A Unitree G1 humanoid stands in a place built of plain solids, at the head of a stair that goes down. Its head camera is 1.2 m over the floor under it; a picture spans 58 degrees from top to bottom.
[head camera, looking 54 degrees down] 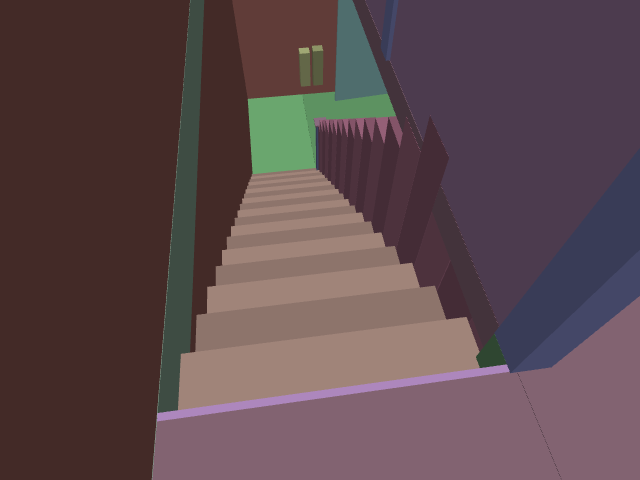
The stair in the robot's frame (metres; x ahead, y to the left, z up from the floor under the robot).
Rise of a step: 0.19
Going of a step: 0.24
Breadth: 0.99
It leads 8 degrees to the left of straight ahead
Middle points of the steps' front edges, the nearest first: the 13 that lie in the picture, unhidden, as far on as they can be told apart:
0.37 -0.06 0.00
0.61 -0.03 -0.19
0.85 0.01 -0.38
1.09 0.04 -0.57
1.32 0.07 -0.76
1.56 0.11 -0.96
1.80 0.14 -1.15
2.04 0.17 -1.34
2.27 0.20 -1.53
2.51 0.24 -1.72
2.75 0.27 -1.91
2.99 0.30 -2.10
3.23 0.33 -2.29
